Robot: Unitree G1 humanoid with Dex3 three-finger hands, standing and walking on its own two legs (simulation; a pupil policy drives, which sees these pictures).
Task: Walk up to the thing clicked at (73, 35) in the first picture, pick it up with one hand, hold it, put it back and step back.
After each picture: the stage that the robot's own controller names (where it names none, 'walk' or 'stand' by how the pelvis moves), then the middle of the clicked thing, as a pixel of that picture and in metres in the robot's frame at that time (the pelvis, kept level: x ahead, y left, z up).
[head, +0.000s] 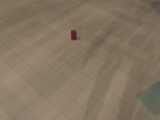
stand; (73, 35) +1.54 +0.08 -0.72
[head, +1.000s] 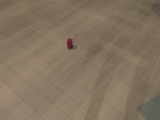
walk; (69, 44) +1.41 +0.22 -0.72
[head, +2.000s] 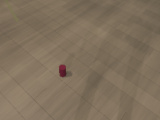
walk; (62, 70) +0.89 +0.20 -0.69
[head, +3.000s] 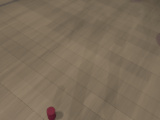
walk; (51, 113) +0.52 +0.18 -0.71
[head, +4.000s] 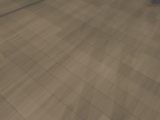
stand; out of the picture +0.33 +0.16 -0.71
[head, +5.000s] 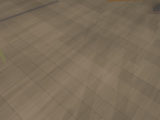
stand; out of the picture +0.33 +0.15 -0.72
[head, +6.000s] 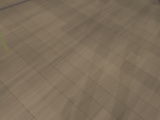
stand; out of the picture +0.37 +0.15 -0.72
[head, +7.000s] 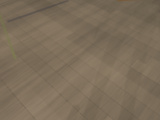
stand; out of the picture +0.37 +0.15 -0.72
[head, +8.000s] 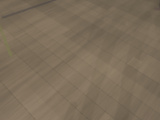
stand; out of the picture +0.38 +0.14 -0.72
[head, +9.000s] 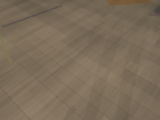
stand; out of the picture +0.40 +0.17 -0.72
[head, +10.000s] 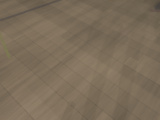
stand; out of the picture +0.40 +0.15 -0.73
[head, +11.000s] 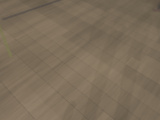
stand; out of the picture +0.40 +0.15 -0.73
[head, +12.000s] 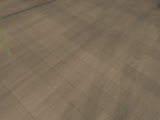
stand; out of the picture +0.40 +0.15 -0.73
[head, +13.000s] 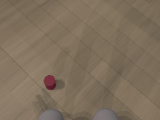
go down; (50, 82) +0.45 +0.15 -0.51
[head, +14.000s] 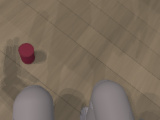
go down; (27, 54) +0.50 +0.18 -0.32
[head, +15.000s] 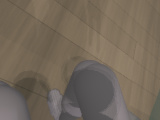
close in; out of the picture +0.49 +0.24 -0.24
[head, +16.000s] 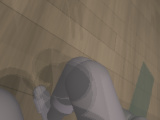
close; out of the picture +0.48 +0.25 -0.24
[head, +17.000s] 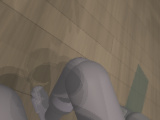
lift; out of the picture +0.44 +0.22 -0.25
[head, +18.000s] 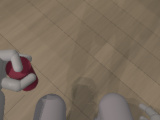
lift; (23, 75) +0.35 +0.19 -0.05
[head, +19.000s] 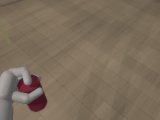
hold; (33, 93) +0.31 +0.17 +0.01
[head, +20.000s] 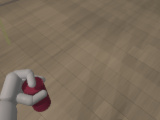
hold; (37, 94) +0.32 +0.16 -0.01
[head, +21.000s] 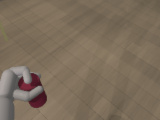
crouch; (33, 91) +0.33 +0.17 -0.02
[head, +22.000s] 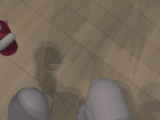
crouch; (2, 39) +0.48 +0.20 -0.11
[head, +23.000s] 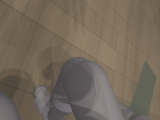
lower; out of the picture +0.46 +0.27 -0.24
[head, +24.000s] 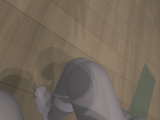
lower; out of the picture +0.46 +0.26 -0.24
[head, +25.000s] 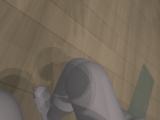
lower; out of the picture +0.46 +0.26 -0.25
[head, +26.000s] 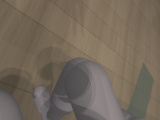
lower; out of the picture +0.46 +0.26 -0.25
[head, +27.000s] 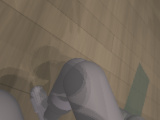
draw back; out of the picture +0.46 +0.24 -0.25
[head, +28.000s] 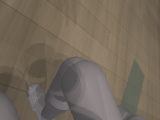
rise; out of the picture +0.45 +0.25 -0.25
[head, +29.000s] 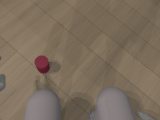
walk; (42, 65) +0.47 +0.16 -0.38
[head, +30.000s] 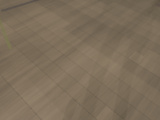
stand; out of the picture +0.38 +0.12 -0.66
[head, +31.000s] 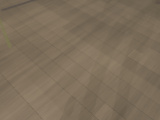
stand; out of the picture +0.40 +0.14 -0.67
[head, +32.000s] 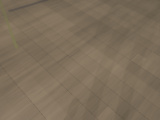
stand; out of the picture +0.39 +0.13 -0.70
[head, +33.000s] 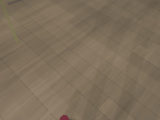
walk; out of the picture +0.41 +0.13 -0.72
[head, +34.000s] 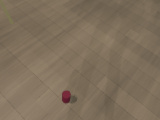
walk; (66, 97) +0.55 +0.06 -0.71
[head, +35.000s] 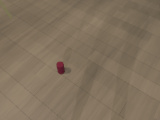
walk; (60, 68) +0.85 +0.22 -0.69
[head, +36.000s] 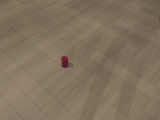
stand; (64, 61) +1.06 +0.15 -0.71
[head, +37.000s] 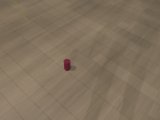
stand; (67, 64) +1.04 +0.14 -0.73
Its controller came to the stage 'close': yes
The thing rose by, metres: 0.71
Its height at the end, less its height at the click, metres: +0.00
